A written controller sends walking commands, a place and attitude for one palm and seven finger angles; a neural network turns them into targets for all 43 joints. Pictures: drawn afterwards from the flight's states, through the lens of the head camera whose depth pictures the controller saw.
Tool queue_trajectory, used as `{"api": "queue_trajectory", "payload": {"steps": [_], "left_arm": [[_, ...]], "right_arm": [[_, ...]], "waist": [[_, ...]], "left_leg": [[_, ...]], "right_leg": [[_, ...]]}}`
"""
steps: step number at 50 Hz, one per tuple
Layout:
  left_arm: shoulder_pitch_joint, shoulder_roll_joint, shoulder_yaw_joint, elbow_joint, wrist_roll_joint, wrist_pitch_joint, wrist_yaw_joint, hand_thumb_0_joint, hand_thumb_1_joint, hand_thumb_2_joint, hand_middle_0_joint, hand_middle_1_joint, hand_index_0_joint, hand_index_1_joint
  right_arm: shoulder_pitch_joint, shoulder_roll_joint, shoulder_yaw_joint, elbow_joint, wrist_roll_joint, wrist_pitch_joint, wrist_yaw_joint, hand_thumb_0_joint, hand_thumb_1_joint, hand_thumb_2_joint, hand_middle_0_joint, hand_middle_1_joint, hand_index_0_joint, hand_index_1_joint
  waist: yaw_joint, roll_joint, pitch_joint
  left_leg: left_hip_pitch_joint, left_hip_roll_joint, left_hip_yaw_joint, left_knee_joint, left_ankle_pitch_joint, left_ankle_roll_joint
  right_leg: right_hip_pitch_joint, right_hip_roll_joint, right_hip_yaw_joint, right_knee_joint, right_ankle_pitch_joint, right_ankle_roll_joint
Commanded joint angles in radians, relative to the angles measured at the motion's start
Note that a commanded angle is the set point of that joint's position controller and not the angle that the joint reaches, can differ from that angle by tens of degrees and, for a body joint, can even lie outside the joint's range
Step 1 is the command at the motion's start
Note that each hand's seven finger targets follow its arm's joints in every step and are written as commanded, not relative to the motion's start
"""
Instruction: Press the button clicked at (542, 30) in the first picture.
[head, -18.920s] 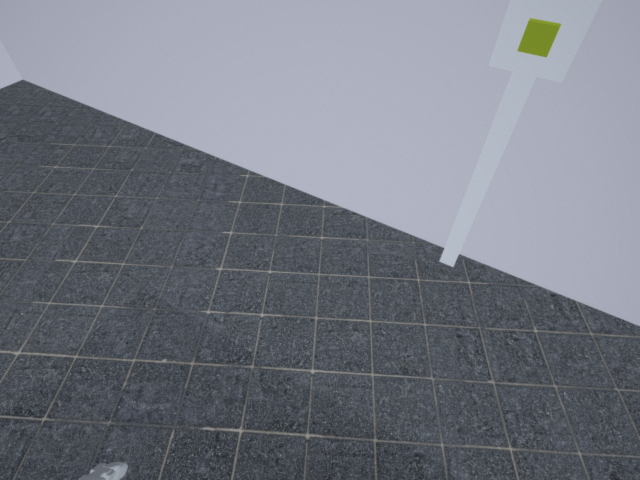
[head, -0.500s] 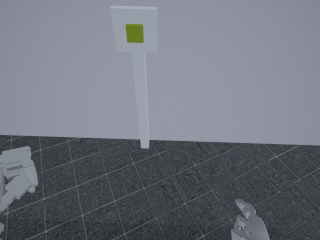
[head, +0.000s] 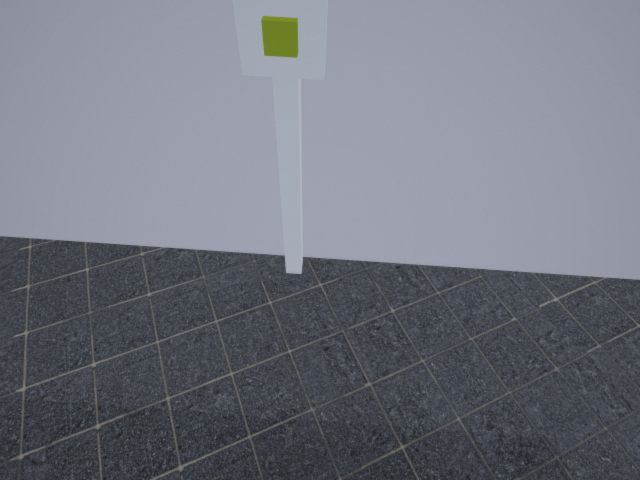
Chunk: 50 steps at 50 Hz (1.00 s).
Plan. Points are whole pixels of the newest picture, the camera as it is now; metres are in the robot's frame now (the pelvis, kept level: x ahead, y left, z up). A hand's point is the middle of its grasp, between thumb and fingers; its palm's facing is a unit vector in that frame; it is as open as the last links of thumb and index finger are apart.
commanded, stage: let the arm hang, fingers relaxed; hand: left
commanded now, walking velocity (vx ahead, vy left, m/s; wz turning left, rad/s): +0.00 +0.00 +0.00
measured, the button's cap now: (280, 36) +0.87 +0.14 +0.13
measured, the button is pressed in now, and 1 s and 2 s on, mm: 0 0 0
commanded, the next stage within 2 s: stand and wait in 0.68 s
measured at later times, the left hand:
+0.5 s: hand out of the picture +0.10 +0.24 -0.15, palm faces +0.00 -0.95 -0.33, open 7.3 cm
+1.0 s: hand out of the picture +0.12 +0.24 -0.14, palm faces -0.02 -0.94 -0.35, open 7.4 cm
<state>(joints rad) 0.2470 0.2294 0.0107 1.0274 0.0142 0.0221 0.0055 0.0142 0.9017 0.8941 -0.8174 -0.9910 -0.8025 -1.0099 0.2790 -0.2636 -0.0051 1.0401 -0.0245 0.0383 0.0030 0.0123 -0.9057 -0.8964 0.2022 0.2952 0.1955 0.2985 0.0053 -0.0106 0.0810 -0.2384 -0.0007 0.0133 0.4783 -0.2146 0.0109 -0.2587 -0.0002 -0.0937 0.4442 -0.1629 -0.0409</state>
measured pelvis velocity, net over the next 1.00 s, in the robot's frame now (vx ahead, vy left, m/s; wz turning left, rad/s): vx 0.05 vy -0.01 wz -0.01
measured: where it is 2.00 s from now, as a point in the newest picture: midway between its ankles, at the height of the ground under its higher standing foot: outside the picture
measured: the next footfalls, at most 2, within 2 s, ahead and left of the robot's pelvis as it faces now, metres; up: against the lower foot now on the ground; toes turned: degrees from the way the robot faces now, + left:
none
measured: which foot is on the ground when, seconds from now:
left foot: down 0.00-1.00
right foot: down 0.00-1.00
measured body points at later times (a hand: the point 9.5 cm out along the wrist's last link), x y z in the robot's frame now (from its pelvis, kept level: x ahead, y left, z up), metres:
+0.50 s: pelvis +0.02 +0.00 +0.01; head +0.02 -0.01 +0.46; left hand +0.10 +0.29 -0.12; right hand +0.06 -0.26 -0.15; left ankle +0.03 +0.11 -0.74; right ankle +0.05 -0.10 -0.74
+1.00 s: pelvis +0.05 -0.01 +0.01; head +0.07 -0.02 +0.46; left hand +0.12 +0.28 -0.12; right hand +0.11 -0.30 -0.14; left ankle +0.03 +0.11 -0.74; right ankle +0.05 -0.10 -0.74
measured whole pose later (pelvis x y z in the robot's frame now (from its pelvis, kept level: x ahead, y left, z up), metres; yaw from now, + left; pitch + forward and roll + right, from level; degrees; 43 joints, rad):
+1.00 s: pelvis +0.05 -0.01 +0.01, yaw -1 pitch -1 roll +0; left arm 0.09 0.32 0.02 1.15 0.01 -0.02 0.00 0.01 0.90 0.90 -0.20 -0.30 -0.21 -0.30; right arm 0.11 -0.33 -0.01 1.12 -0.02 0.01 0.00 0.01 -0.90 -0.90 0.20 0.30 0.20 0.30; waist 0.00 0.03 0.07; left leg -0.08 0.01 0.02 0.30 -0.20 -0.01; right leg -0.13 0.02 -0.08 0.31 -0.16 -0.05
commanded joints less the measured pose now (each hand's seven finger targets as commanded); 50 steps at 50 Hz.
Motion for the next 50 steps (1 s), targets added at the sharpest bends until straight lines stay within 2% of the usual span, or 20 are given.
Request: {"api": "queue_trajectory", "payload": {"steps": [1,6,9,11,17,19,20,23,25,33,38,44,50], "left_arm": [[-0.044,0.202,0.04,-0.007,0.0,-0.039,0.009,0.0,0.9,0.9,-0.493,-0.62,-0.493,-0.62],[-0.056,0.208,0.041,0.045,-0.002,-0.035,0.011,0.0,0.9,0.9,-0.31,-0.42,-0.31,-0.42],[-0.061,0.217,0.044,0.057,-0.001,-0.035,0.013,0.0,0.9,0.9,-0.2,-0.3,-0.2,-0.3],[-0.072,0.219,0.046,0.059,-0.001,-0.034,0.012,0.0,0.9,0.9,-0.2,-0.3,-0.2,-0.3],[-0.111,0.236,0.049,0.059,0.001,-0.04,0.011,0.0,0.9,0.9,-0.2,-0.3,-0.2,-0.3],[-0.116,0.24,0.049,0.057,0.001,-0.044,0.012,0.0,0.9,0.9,-0.2,-0.3,-0.2,-0.3],[-0.126,0.238,0.047,0.058,0.001,-0.044,0.011,0.0,0.9,0.9,-0.2,-0.3,-0.2,-0.3],[-0.146,0.246,0.049,0.053,0.001,-0.048,0.01,0.0,0.9,0.9,-0.2,-0.3,-0.2,-0.3],[-0.158,0.249,0.047,0.051,0.001,-0.049,0.01,0.0,0.9,0.9,-0.2,-0.3,-0.2,-0.3],[-0.185,0.266,0.045,0.051,0.0,-0.059,0.01,0.0,0.9,0.9,-0.2,-0.3,-0.2,-0.3],[-0.194,0.275,0.044,0.051,-0.002,-0.06,0.01,0.0,0.9,0.9,-0.2,-0.3,-0.2,-0.3],[-0.194,0.289,0.045,0.054,-0.002,-0.062,0.011,0.0,0.9,0.9,-0.2,-0.3,-0.2,-0.3],[-0.193,0.294,0.043,0.057,-0.004,-0.063,0.013,0.0,0.9,0.9,-0.2,-0.3,-0.2,-0.3]], "right_arm": [[0.001,-0.118,-0.03,-0.025,0.004,-0.036,-0.017,0.0,-0.9,-0.9,0.2,0.3,0.2,0.3],[0.028,-0.12,-0.034,0.018,0.003,-0.033,-0.022,0.0,-0.9,-0.9,0.2,0.3,0.2,0.3],[0.026,-0.131,-0.038,0.026,0.005,-0.036,-0.023,0.0,-0.9,-0.9,0.2,0.3,0.2,0.3],[0.019,-0.134,-0.038,0.032,0.003,-0.037,-0.023,0.0,-0.9,-0.9,0.2,0.3,0.2,0.3],[-0.021,-0.151,-0.04,0.037,0.004,-0.046,-0.021,0.0,-0.9,-0.9,0.2,0.3,0.2,0.3],[-0.039,-0.158,-0.041,0.036,0.006,-0.048,-0.02,0.0,-0.9,-0.9,0.2,0.3,0.2,0.3],[-0.054,-0.159,-0.04,0.036,0.005,-0.048,-0.02,0.0,-0.9,-0.9,0.2,0.3,0.2,0.3],[-0.076,-0.173,-0.038,0.036,0.005,-0.053,-0.02,0.0,-0.9,-0.9,0.2,0.3,0.2,0.3],[-0.098,-0.175,-0.038,0.035,0.005,-0.053,-0.018,0.0,-0.9,-0.9,0.2,0.3,0.2,0.3],[-0.152,-0.212,-0.037,0.028,0.007,-0.058,-0.02,0.0,-0.9,-0.9,0.2,0.3,0.2,0.3],[-0.175,-0.225,-0.034,0.026,0.008,-0.057,-0.021,0.0,-0.9,-0.9,0.2,0.3,0.2,0.3],[-0.179,-0.237,-0.035,0.025,0.01,-0.052,-0.021,0.0,-0.9,-0.9,0.2,0.3,0.2,0.3],[-0.176,-0.244,-0.033,0.029,0.01,-0.052,-0.024,0.0,-0.9,-0.9,0.2,0.3,0.2,0.3]], "waist": [[-0.011,0.058,-0.08],[-0.011,0.022,-0.024],[-0.007,0.02,-0.023],[-0.007,0.01,-0.011],[-0.005,0.002,-0.02],[-0.005,0.012,-0.04],[-0.007,0.019,-0.03],[-0.008,0.007,-0.049],[-0.008,0.034,-0.042],[-0.014,0.014,-0.11],[-0.015,0.03,-0.109],[-0.016,0.001,-0.114],[-0.017,0.018,-0.131]], "left_leg": [[-0.013,0.084,-0.086,-0.124,-0.067,0.026],[-0.027,0.093,-0.096,-0.153,-0.097,0.031],[-0.027,0.097,-0.096,-0.162,-0.087,0.033],[-0.034,0.101,-0.103,-0.175,-0.107,0.034],[-0.014,0.106,-0.109,-0.189,-0.037,0.034],[0.009,0.108,-0.104,-0.183,0.005,0.032],[0.013,0.11,-0.106,-0.188,0.009,0.03],[0.03,0.115,-0.109,-0.198,0.046,0.027],[0.031,0.114,-0.105,-0.202,0.054,0.024],[0.107,0.124,-0.1,-0.204,0.151,0.016],[0.126,0.126,-0.094,-0.209,0.173,0.013],[0.144,0.124,-0.087,-0.206,0.161,0.011],[0.162,0.13,-0.081,-0.204,0.199,0.008]], "right_leg": [[0.062,-0.133,0.178,-0.175,-0.202,-0.039],[0.045,-0.123,0.168,-0.186,-0.239,-0.036],[0.054,-0.12,0.166,-0.179,-0.222,-0.034],[0.052,-0.118,0.166,-0.179,-0.232,-0.033],[0.077,-0.123,0.158,-0.168,-0.161,-0.026],[0.086,-0.125,0.159,-0.166,-0.123,-0.024],[0.081,-0.126,0.159,-0.167,-0.114,-0.024],[0.105,-0.127,0.159,-0.167,-0.07,-0.02],[0.107,-0.129,0.159,-0.17,-0.057,-0.019],[0.152,-0.135,0.154,-0.167,0.097,-0.013],[0.161,-0.137,0.154,-0.169,0.146,-0.013],[0.164,-0.137,0.159,-0.19,0.142,-0.007],[0.188,-0.141,0.159,-0.181,0.219,-0.009]]}}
